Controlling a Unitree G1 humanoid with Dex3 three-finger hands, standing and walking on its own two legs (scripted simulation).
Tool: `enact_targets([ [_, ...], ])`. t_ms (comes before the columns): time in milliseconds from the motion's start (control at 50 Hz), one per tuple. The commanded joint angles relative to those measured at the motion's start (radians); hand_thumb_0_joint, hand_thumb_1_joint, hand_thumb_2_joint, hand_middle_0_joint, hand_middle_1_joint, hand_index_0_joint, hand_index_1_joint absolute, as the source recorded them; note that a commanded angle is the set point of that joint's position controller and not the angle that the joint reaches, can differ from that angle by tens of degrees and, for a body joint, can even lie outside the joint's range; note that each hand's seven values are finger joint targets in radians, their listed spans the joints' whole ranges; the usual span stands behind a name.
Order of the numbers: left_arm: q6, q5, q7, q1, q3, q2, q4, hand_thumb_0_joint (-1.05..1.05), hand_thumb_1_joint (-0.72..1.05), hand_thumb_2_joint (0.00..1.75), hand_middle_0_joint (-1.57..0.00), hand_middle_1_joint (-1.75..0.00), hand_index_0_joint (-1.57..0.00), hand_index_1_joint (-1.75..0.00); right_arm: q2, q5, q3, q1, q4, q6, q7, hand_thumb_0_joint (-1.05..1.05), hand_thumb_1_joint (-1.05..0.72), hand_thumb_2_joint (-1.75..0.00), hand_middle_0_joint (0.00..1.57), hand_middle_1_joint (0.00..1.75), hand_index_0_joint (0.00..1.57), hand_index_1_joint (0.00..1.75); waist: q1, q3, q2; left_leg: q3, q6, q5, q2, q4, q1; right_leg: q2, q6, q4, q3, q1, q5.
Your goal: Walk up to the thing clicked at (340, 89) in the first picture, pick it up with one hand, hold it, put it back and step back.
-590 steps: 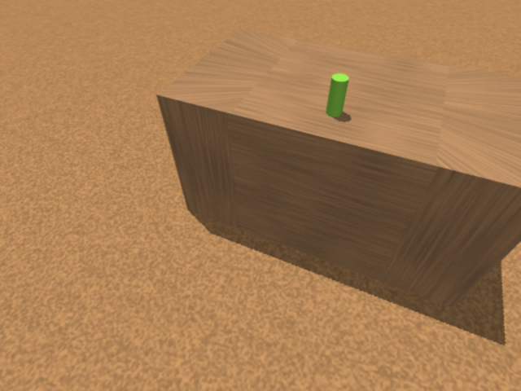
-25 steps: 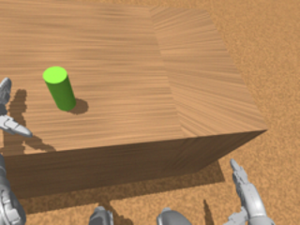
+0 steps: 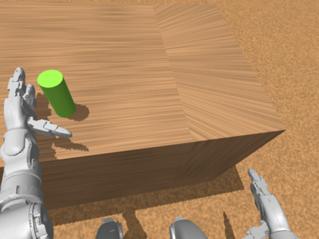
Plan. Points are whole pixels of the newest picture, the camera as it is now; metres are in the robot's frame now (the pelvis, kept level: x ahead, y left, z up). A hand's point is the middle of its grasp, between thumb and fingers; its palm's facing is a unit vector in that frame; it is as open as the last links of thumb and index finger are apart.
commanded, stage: rest palm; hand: left
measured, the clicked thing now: (58, 95) +0.50 +0.20 +0.03
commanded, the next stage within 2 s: close in 0.12 s
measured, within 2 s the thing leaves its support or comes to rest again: leaves its support in 1.32 s
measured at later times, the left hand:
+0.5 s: hand (65, 102) +0.48 +0.19 +0.03, palm faces +0.13 -0.99 +0.01, open 15.9 cm
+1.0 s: hand (64, 101) +0.48 +0.19 +0.03, palm faces +0.12 -0.99 +0.01, open 7.9 cm
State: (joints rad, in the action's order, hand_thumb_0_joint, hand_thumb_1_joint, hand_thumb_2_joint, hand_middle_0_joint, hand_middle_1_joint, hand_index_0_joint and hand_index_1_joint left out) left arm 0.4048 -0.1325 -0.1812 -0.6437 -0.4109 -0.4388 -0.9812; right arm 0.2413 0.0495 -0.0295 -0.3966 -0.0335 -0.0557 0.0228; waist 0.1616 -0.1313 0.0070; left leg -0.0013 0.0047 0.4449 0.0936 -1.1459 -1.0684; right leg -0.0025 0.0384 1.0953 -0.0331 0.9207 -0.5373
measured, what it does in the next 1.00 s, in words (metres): stands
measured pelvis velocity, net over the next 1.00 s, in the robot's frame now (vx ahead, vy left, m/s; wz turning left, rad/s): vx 0.01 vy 0.00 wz -0.01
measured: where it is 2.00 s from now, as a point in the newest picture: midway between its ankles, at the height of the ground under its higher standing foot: outside the picture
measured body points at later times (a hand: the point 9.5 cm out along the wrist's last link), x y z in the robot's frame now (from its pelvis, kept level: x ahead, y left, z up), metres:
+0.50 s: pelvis +0.00 +0.00 -0.01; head +0.12 +0.04 +0.43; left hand +0.47 +0.24 +0.03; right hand +0.16 -0.26 +0.00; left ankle +0.05 +0.12 -0.65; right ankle -0.01 -0.15 -0.65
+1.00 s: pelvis +0.01 +0.00 +0.00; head +0.12 +0.04 +0.43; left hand +0.47 +0.24 +0.04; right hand +0.17 -0.26 +0.00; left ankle +0.05 +0.12 -0.65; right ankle -0.01 -0.15 -0.65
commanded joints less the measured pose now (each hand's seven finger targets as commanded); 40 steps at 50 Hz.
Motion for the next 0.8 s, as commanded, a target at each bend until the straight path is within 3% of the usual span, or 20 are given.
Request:
enact_targets([
  [0,0.087,0.008,0.01,-0.435,0.013,-0.197,0.215,0.0,-0.54,0.0,-0.06,-0.02,-0.07,-0.01,0.154,-0.006,-0.095,-0.069,0.169,-0.037,-0.011,0.0,0.54,-0.05,0.05,0.05,0.05,0.05,0.026,-0.438,-0.163,-0.038,0.004,-0.228,-0.035,0.139,0.494,0.04,-0.049,-0.136,-0.01,-0.015,0.262],
  [20,0.081,0.011,0.016,-0.407,0.017,-0.186,0.174,0.0,-0.57,0.0,-0.06,-0.03,-0.08,-0.01,0.161,-0.006,-0.103,-0.058,0.179,-0.035,-0.008,0.0,0.54,-0.05,0.05,0.05,0.05,0.05,0.025,-0.426,-0.157,-0.035,0.006,-0.218,-0.037,0.139,0.479,0.04,-0.049,-0.14,-0.008,-0.006,0.254],
  [40,0.09,0.01,0.028,-0.448,-0.009,-0.236,0.236,0.0,-0.55,0.01,-0.06,-0.03,-0.07,-0.01,0.164,-0.006,-0.108,-0.061,0.169,-0.033,-0.009,0.0,0.54,-0.05,0.05,0.05,0.05,0.05,0.02,-0.441,-0.182,-0.034,0.006,-0.22,-0.038,0.133,0.471,0.036,-0.048,-0.138,-0.002,-0.019,0.264],
  [120,0.097,0.022,0.051,-0.429,0.003,-0.204,0.213,0.0,-0.61,0.01,-0.11,-0.01,-0.1,-0.02,0.147,-0.003,-0.091,-0.042,0.169,-0.024,0.0,0.0,0.53,-0.05,0.05,0.05,0.05,0.05,0.005,-0.455,-0.19,-0.032,0.006,-0.245,-0.039,0.123,0.464,0.037,-0.047,-0.129,-0.003,-0.027,0.281],
  [140,0.086,0.027,0.055,-0.37,0.012,-0.169,0.118,0.0,-0.61,0.0,-0.11,-0.01,-0.11,-0.02,0.171,-0.002,-0.118,-0.038,0.187,-0.02,-0.002,0.0,0.53,-0.05,0.05,0.05,0.05,0.05,0.023,-0.446,-0.149,-0.039,0.009,-0.254,-0.034,0.121,0.463,0.042,-0.048,-0.127,-0.009,-0.017,0.285],
  [200,0.105,0.024,0.068,-0.417,-0.001,-0.189,0.202,0.0,-0.61,0.01,-0.11,-0.01,-0.1,-0.02,0.164,0.004,-0.111,-0.017,0.19,-0.013,0.003,0.0,0.53,-0.05,0.05,0.05,0.05,0.05,0.007,-0.475,-0.171,-0.038,0.005,-0.263,-0.036,0.116,0.451,0.042,-0.048,-0.119,-0.01,-0.036,0.296],
  [220,0.113,0.028,0.074,-0.437,-0.017,-0.22,0.245,0.0,-0.6,0.0,-0.19,-0.09,-0.18,-0.08,0.158,0.002,-0.103,-0.019,0.208,-0.012,0.004,0.0,0.53,-0.05,0.05,0.05,0.05,0.05,-0.002,-0.515,-0.176,-0.036,0.006,-0.301,-0.037,0.108,0.462,0.042,-0.047,-0.111,-0.009,-0.065,0.333],
  [260,0.11,0.036,0.072,-0.419,0.008,-0.185,0.18,0.0,-0.58,0.05,-0.32,-0.17,-0.32,-0.16,0.151,-0.002,-0.096,-0.015,0.237,-0.008,0.005,0.0,0.52,-0.05,0.05,0.05,0.05,0.05,0.025,-0.497,-0.138,-0.033,0.013,-0.29,-0.038,0.1,0.432,0.044,-0.042,-0.115,0.001,-0.067,0.344],
  [300,0.118,0.032,0.082,-0.451,0.001,-0.2,0.197,0.0,-0.55,0.11,-0.41,-0.25,-0.41,-0.25,0.161,-0.002,-0.103,-0.037,0.234,-0.003,0.0,0.0,0.52,-0.05,0.05,0.05,0.05,0.05,0.036,-0.507,-0.126,-0.034,0.017,-0.298,-0.037,0.097,0.433,0.044,-0.038,-0.114,0.006,-0.077,0.365],
  [380,0.109,0.041,0.087,-0.405,0.028,-0.146,0.11,0.0,-0.53,0.15,-0.51,-0.33,-0.52,-0.32,0.166,0.001,-0.117,-0.044,0.214,0.005,0.006,0.0,0.5,-0.05,0.05,0.05,0.05,0.05,0.046,-0.461,-0.143,-0.043,0.011,-0.287,-0.031,0.105,0.448,0.048,-0.045,-0.106,-0.008,-0.012,0.321],
  [420,0.121,0.045,0.095,-0.479,0.006,-0.214,0.239,0.0,-0.49,0.18,-0.54,-0.36,-0.54,-0.35,0.176,0.001,-0.122,-0.056,0.233,0.006,0.007,0.0,0.51,-0.05,0.05,0.05,0.05,0.05,0.029,-0.545,-0.196,-0.041,0.005,-0.331,-0.032,0.1,0.511,0.046,-0.046,-0.103,-0.007,-0.035,0.347],
  [480,0.112,0.043,0.098,-0.469,0.007,-0.189,0.198,0.0,-0.41,0.24,-0.61,-0.43,-0.62,-0.42,0.169,0.002,-0.119,-0.042,0.235,0.014,0.01,0.0,0.51,-0.05,0.05,0.05,0.05,0.05,0.031,-0.505,-0.179,-0.047,0.004,-0.318,-0.028,0.11,0.488,0.05,-0.048,-0.105,-0.015,-0.027,0.331],
  [500,0.105,0.044,0.098,-0.442,0.041,-0.133,0.157,0.0,-0.42,0.26,-0.63,-0.45,-0.64,-0.45,0.153,0.0,-0.105,-0.031,0.236,0.014,0.011,0.0,0.5,-0.05,0.05,0.05,0.05,0.05,0.038,-0.484,-0.156,-0.044,0.007,-0.306,-0.028,0.113,0.479,0.051,-0.047,-0.11,-0.012,-0.023,0.328],
  [560,0.113,0.047,0.107,-0.455,-0.003,-0.199,0.2,0.0,-0.38,0.33,-0.71,-0.53,-0.71,-0.52,0.155,0.001,-0.099,-0.021,0.229,0.015,0.011,0.0,0.51,-0.05,0.05,0.05,0.05,0.05,0.021,-0.486,-0.169,-0.045,0.004,-0.297,-0.029,0.116,0.462,0.051,-0.048,-0.107,-0.013,-0.031,0.318],
  [620,0.11,0.039,0.095,-0.387,-0.006,-0.174,0.14,0.0,-0.3,0.43,-0.81,-0.64,-0.81,-0.63,0.162,-0.002,-0.112,-0.026,0.229,0.019,0.011,0.0,0.5,-0.05,0.05,0.05,0.05,0.05,0.024,-0.475,-0.152,-0.045,0.006,-0.304,-0.029,0.114,0.461,0.05,-0.048,-0.106,-0.013,-0.031,0.322],
  [640,0.105,0.037,0.088,-0.369,0.016,-0.143,0.102,0.0,-0.28,0.46,-0.84,-0.67,-0.85,-0.67,0.158,-0.001,-0.107,-0.041,0.222,0.019,0.011,0.0,0.5,-0.05,0.05,0.05,0.05,0.05,0.036,-0.457,-0.145,-0.044,0.008,-0.313,-0.027,0.108,0.447,0.051,-0.046,-0.106,-0.011,-0.03,0.336],
  [660,0.112,0.035,0.091,-0.394,-0.007,-0.181,0.158,0.0,-0.28,0.48,-0.87,-0.7,-0.87,-0.7,0.167,-0.001,-0.109,-0.038,0.232,0.021,0.011,0.0,0.5,-0.05,0.05,0.05,0.05,0.05,0.025,-0.477,-0.132,-0.042,0.011,-0.322,-0.03,0.11,0.439,0.051,-0.045,-0.109,-0.009,-0.059,0.355],
  [700,0.118,0.036,0.083,-0.439,0.01,-0.196,0.251,0.0,-0.21,0.55,-0.95,-0.78,-0.95,-0.77,0.147,-0.005,-0.092,-0.038,0.235,0.02,0.011,0.0,0.5,-0.05,0.05,0.05,0.05,0.05,0.013,-0.52,-0.171,-0.027,0.012,-0.322,-0.039,0.107,0.454,0.042,-0.039,-0.118,0.008,-0.095,0.378],
  [740,0.106,0.02,0.071,-0.386,0.038,-0.135,0.208,0.0,-0.18,0.63,-1.03,-0.87,-1.04,-0.86,0.161,-0.01,-0.12,-0.044,0.215,0.021,0.007,0.0,0.49,-0.05,0.05,0.05,0.05,0.05,0.022,-0.51,-0.153,-0.024,0.015,-0.325,-0.038,0.105,0.461,0.041,-0.035,-0.124,0.015,-0.089,0.392],
  [780,0.093,0.023,0.068,-0.372,0.082,-0.081,0.168,0.0,-0.13,0.68,-1.07,-0.91,-1.08,-0.91,0.153,-0.009,-0.103,-0.038,0.214,0.017,0.005,0.0,0.49,-0.05,0.05,0.05,0.05,0.05,0.038,-0.488,-0.117,-0.027,0.018,-0.306,-0.034,0.11,0.456,0.043,-0.033,-0.134,0.013,-0.075,0.383],
])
